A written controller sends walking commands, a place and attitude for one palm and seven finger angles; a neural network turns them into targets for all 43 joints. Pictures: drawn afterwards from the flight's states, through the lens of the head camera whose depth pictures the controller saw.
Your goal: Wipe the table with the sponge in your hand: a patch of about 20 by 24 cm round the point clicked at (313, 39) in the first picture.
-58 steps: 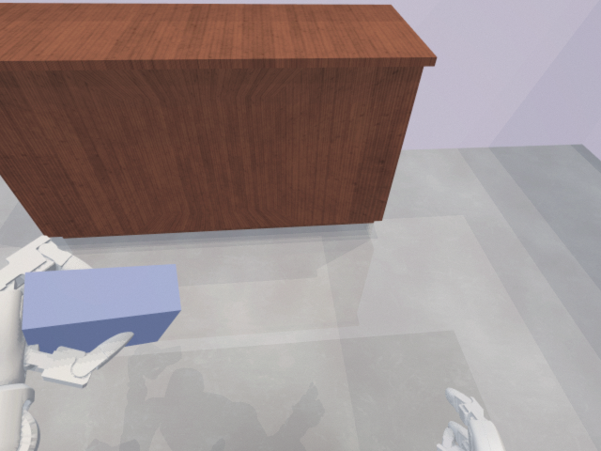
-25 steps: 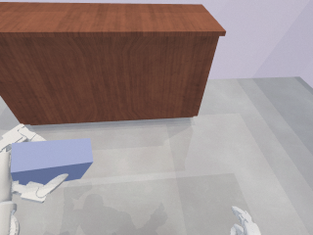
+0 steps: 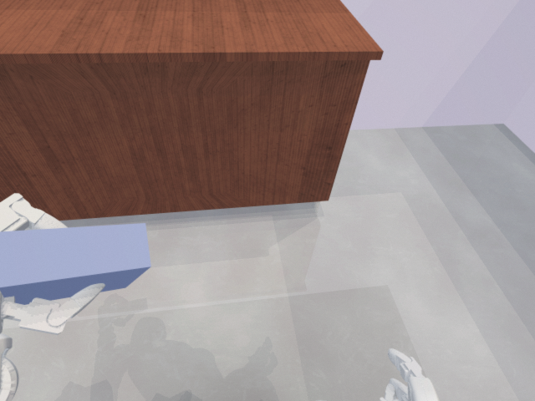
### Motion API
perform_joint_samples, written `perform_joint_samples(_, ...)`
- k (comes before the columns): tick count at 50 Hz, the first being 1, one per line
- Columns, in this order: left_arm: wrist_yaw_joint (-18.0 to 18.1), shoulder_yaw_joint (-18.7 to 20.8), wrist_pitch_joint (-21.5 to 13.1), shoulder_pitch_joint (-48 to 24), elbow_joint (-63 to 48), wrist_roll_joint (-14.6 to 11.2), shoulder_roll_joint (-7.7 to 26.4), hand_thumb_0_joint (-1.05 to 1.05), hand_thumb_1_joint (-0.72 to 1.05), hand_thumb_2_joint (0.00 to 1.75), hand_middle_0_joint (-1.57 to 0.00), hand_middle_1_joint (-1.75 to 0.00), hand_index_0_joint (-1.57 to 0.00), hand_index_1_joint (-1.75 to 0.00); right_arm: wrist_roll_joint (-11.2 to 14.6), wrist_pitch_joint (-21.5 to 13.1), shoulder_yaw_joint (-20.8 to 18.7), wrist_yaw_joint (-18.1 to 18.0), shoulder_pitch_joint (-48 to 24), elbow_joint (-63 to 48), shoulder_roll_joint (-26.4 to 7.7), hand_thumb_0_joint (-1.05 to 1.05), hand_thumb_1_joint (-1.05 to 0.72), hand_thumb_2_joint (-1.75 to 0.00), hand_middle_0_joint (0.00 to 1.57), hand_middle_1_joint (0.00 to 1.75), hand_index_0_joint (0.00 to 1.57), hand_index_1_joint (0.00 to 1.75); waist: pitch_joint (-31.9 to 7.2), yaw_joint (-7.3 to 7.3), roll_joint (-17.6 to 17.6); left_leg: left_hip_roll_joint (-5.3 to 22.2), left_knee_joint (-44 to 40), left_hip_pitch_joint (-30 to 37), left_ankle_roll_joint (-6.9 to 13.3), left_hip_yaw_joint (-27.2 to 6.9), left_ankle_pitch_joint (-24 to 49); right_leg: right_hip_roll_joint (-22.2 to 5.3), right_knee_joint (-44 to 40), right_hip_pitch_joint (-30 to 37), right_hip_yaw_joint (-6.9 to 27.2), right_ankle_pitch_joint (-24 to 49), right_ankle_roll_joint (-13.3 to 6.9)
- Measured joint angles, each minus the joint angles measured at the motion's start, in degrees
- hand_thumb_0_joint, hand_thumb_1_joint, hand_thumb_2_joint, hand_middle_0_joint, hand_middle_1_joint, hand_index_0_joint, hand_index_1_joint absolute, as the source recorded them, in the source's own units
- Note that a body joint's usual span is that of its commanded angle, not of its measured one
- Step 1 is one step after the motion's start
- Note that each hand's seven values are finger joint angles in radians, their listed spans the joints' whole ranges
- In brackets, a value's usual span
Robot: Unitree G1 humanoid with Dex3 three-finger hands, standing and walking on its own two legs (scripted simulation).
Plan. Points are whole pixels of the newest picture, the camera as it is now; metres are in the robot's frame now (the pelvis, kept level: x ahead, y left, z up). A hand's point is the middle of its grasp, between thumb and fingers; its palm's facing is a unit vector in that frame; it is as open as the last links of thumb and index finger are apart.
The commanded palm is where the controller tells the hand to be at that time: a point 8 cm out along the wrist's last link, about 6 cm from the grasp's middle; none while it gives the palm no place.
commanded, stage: walk to a spot facing it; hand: left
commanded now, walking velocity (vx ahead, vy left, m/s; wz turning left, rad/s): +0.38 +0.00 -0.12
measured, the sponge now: (96, 263) +0.23 +0.21 +0.15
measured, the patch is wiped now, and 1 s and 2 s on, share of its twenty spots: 0.00 0.00 0.00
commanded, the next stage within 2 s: turn to face it in 0.60 s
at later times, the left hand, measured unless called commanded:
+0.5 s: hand (175, 155) +0.39 +0.16 +0.18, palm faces +0.35 -0.78 -0.52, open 9.2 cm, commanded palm +0.32 +0.21 +0.18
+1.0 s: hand (174, 100) +0.49 +0.18 +0.20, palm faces +0.48 -0.77 -0.42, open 9.2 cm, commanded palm +0.44 +0.21 +0.18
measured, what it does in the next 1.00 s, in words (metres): walks ahead: right foot, then left foot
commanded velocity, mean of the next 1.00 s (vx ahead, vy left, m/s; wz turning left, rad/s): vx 0.21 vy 0.00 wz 0.02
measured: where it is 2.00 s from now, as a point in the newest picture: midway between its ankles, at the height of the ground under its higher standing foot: (294, 400)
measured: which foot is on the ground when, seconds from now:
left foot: down 0.00-0.26, up 0.28-0.72, down 0.74-1.00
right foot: up 0.00-0.22, down 0.24-0.74, up 0.76-1.00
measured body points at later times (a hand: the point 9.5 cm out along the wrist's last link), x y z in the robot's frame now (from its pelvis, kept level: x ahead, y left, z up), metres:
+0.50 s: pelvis +0.17 -0.08 +0.00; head +0.22 -0.09 +0.45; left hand +0.36 +0.20 +0.21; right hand +0.33 -0.33 -0.10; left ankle +0.22 +0.07 -0.65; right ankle +0.19 -0.14 -0.73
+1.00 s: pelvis +0.29 -0.07 +0.00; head +0.32 -0.07 +0.45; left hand +0.46 +0.22 +0.22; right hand +0.50 -0.24 -0.08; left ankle +0.33 +0.06 -0.73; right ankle +0.34 -0.20 -0.69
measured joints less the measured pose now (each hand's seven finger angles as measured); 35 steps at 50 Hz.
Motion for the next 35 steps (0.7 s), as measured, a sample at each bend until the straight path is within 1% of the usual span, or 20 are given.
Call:
perform_joint_samples(2,-0.2,-0.1,0.2,0.2,-0.9,0.1,-0.1,-0.01,-0.42,1.02,-0.83,-1.39,-0.83,-1.39,0.1,-0.4,0.4,0.5,0.0,-0.5,0.7,0.01,-0.9,-0.9,0.21,0.3,0.2,0.3,0.1,0.23,0.7,0.9,-3.3,2.3,-0.6,0.6,0.7,-1.0,-1.1,-3.3,-1.6,3.5,0.4)
perform_joint_samples(5,-0.8,-0.3,0.2,1.2,-2.1,0.3,-0.5,-0.01,-0.42,1.02,-0.83,-1.39,-0.83,-1.39,0.0,-1.0,0.8,0.8,0.3,-1.5,1.3,0.01,-0.9,-0.9,0.21,0.3,0.2,0.3,0.6,0.16,1.6,1.9,-6.9,5.6,-1.7,1.4,0.8,-2.5,-8.6,-5.6,-3.8,8.6,0.9)
perform_joint_samples(8,-1.5,-0.2,0.3,1.8,-2.0,0.3,0.1,-0.01,-0.42,1.02,-0.83,-1.39,-0.83,-1.39,-0.2,-1.2,0.9,0.5,0.7,-1.9,1.6,0.01,-0.9,-0.9,0.21,0.3,0.2,0.3,1.5,-0.06,2.4,2.9,-7.9,8.4,-3.1,1.9,-0.7,-2.6,-18.0,-4.7,-5.7,11.6,0.8)
perform_joint_samples(10,-1.9,0.1,0.6,1.7,-1.8,0.2,1.0,-0.01,-0.42,1.02,-0.83,-1.39,-0.83,-1.39,-0.2,-1.3,0.8,0.2,1.1,-2.0,1.4,0.01,-0.9,-0.9,0.21,0.3,0.2,0.3,2.2,-0.27,3.2,4.1,-5.7,9.4,-4.1,1.6,-3.2,-1.6,-24.6,-1.9,-7.5,13.0,0.5)
perform_joint_samples(11,-2.0,0.4,0.8,1.5,-1.9,0.2,1.7,-0.01,-0.42,1.02,-0.83,-1.39,-0.83,-1.39,-0.1,-1.2,0.6,0.2,1.3,-2.0,1.3,0.01,-0.9,-0.9,0.21,0.3,0.2,0.3,2.5,-0.46,3.4,4.7,-2.9,9.1,-4.1,1.1,-5.2,-1.0,-27.9,0.2,-8.4,14.1,0.2)
perform_joint_samples(12,-2.0,0.8,1.0,1.1,-2.4,0.2,2.8,-0.01,-0.42,1.02,-0.83,-1.39,-0.83,-1.39,0.1,-1.1,0.5,0.2,1.5,-2.0,1.2,0.01,-0.9,-0.9,0.21,0.3,0.2,0.3,2.7,-0.79,3.1,5.1,2.0,7.9,-3.6,0.5,-7.4,-0.7,-30.7,2.5,-8.9,15.8,-0.7)
perform_joint_samples(13,-2.1,1.0,1.0,0.1,-2.6,0.4,3.3,-0.01,-0.42,1.02,-0.83,-1.39,-0.83,-1.39,0.3,-0.7,0.1,0.3,1.0,-1.5,0.8,0.01,-0.9,-0.9,0.21,0.3,0.2,0.3,3.4,-0.81,3.0,5.6,9.7,5.1,-2.3,-0.4,-8.2,-0.8,-29.4,2.5,-9.3,19.0,-2.7)
perform_joint_samples(14,-2.2,1.0,0.9,-1.1,-2.7,0.4,2.8,-0.01,-0.42,1.02,-0.83,-1.39,-0.83,-1.39,0.4,0.0,-0.2,0.4,-0.4,-0.6,0.0,0.01,-0.9,-0.9,0.21,0.3,0.2,0.3,4.4,-0.63,3.4,5.2,19.0,1.3,-1.3,-2.9,-8.5,-0.8,-25.9,1.8,-9.5,17.3,-4.3)
perform_joint_samples(15,-2.4,0.9,0.6,-1.9,-2.7,0.0,2.1,-0.01,-0.42,1.02,-0.83,-1.39,-0.83,-1.39,0.3,0.6,-0.6,0.5,-1.8,0.5,-0.9,0.01,-0.9,-0.9,0.21,0.3,0.2,0.3,5.3,-0.44,3.6,4.0,27.7,-2.6,-0.8,-5.4,-8.6,-0.7,-23.8,1.7,-9.5,14.6,-5.3)
perform_joint_samples(16,-2.5,1.0,0.3,-2.0,-2.8,-0.2,1.4,-0.01,-0.42,1.02,-0.83,-1.39,-0.83,-1.39,0.3,1.1,-1.0,0.8,-3.1,1.3,-1.6,0.01,-0.9,-0.9,0.21,0.3,0.2,0.3,5.8,-0.37,3.6,2.7,34.8,-6.3,-0.7,-6.9,-7.8,-0.6,-23.0,2.1,-9.3,12.5,-5.8)
perform_joint_samples(17,-2.6,1.1,0.0,-1.6,-3.1,-0.4,0.9,-0.01,-0.42,1.02,-0.83,-1.39,-0.83,-1.39,0.3,1.7,-1.4,1.0,-4.0,1.7,-2.3,0.01,-0.9,-0.9,0.21,0.3,0.2,0.3,6.1,-0.46,3.5,1.7,40.2,-9.9,-0.9,-7.6,-6.4,-0.6,-23.1,2.7,-9.1,11.2,-5.9)
perform_joint_samples(18,-2.7,1.3,-0.3,-0.8,-3.6,-0.4,0.6,-0.01,-0.42,1.02,-0.83,-1.39,-0.83,-1.39,0.4,2.2,-1.7,1.1,-4.6,1.7,-2.8,0.01,-0.9,-0.9,0.21,0.3,0.2,0.3,6.3,-0.62,3.4,1.1,43.8,-13.2,-1.2,-7.7,-4.9,-0.5,-23.8,3.6,-9.1,10.8,-5.7)
perform_joint_samples(20,-2.7,1.5,-0.8,1.0,-4.5,-0.4,0.6,-0.01,-0.42,1.02,-0.83,-1.39,-0.83,-1.39,0.4,3.0,-2.4,1.0,-5.0,1.2,-3.7,0.02,-0.9,-0.9,0.21,0.3,0.2,0.3,6.2,-1.03,3.2,1.0,46.4,-19.0,-1.8,-7.3,-1.7,-0.3,-26.3,5.6,-9.5,11.1,-5.5)
perform_joint_samples(21,-2.6,1.6,-1.1,1.9,-4.9,-0.5,0.7,-0.01,-0.42,1.02,-0.83,-1.39,-0.83,-1.39,0.4,3.2,-2.6,0.9,-4.9,0.9,-3.9,0.02,-0.9,-0.9,0.2,0.3,0.2,0.3,6.0,-1.19,3.1,1.2,45.8,-21.3,-2.1,-6.9,-0.2,-0.3,-27.7,6.7,-9.7,11.2,-5.6)
perform_joint_samples(23,-2.5,1.9,-1.4,3.3,-5.4,-0.7,1.2,-0.01,-0.42,1.02,-0.83,-1.39,-0.83,-1.39,0.4,3.4,-3.1,0.7,-4.3,0.2,-4.3,0.02,-0.9,-0.9,0.2,0.3,0.2,0.3,5.5,-1.3,2.5,1.7,41.4,-24.3,-2.3,-5.6,2.4,-0.5,-30.6,8.9,-10.2,11.4,-5.5)
perform_joint_samples(26,-1.9,2.3,-1.4,4.5,-5.5,-0.9,2.0,-0.01,-0.42,1.02,-0.83,-1.39,-0.83,-1.39,0.3,3.5,-3.4,0.4,-2.9,-0.9,-4.7,0.01,-0.9,-0.9,0.2,0.3,0.2,0.3,4.7,-1.12,1.3,2.1,29.5,-24.6,-2.0,-3.2,4.9,-1.3,-33.9,12.2,-10.9,11.2,-5.1)
perform_joint_samples(30,-0.7,1.9,-0.7,4.5,-5.1,-0.9,1.7,-0.01,-0.42,1.02,-0.83,-1.39,-0.83,-1.39,0.4,3.1,-3.3,0.1,-0.7,-2.3,-4.7,0.01,-0.9,-0.9,0.2,0.3,0.19,0.3,4.2,-0.06,-0.3,1.4,14.9,-20.6,-1.2,0.2,5.7,-2.7,-35.2,16.3,-11.7,9.1,-4.0)
perform_joint_samples(33,0.1,0.9,0.1,3.4,-5.2,-0.5,0.7,-0.01,-0.42,1.02,-0.83,-1.39,-0.83,-1.39,0.4,2.7,-3.0,-0.1,0.4,-2.9,-4.1,0.01,-0.9,-0.9,0.2,0.3,0.19,0.3,3.7,1.15,-1.4,0.3,8.7,-16.6,-0.7,2.3,5.4,-3.6,-33.9,18.4,-12.2,6.3,-3.0)
perform_joint_samples(35,0.7,0.3,0.4,2.3,-5.7,-0.3,0.2,-0.01,-0.42,1.02,-0.83,-1.39,-0.83,-1.39,0.3,2.5,-2.6,-0.3,0.6,-3.4,-3.7,0.01,-0.9,-0.9,0.2,0.3,0.19,0.3,3.3,1.68,-2.5,-1.2,4.3,-12.9,-0.3,3.8,6.1,-4.9,-30.6,18.6,-12.3,3.4,-2.1)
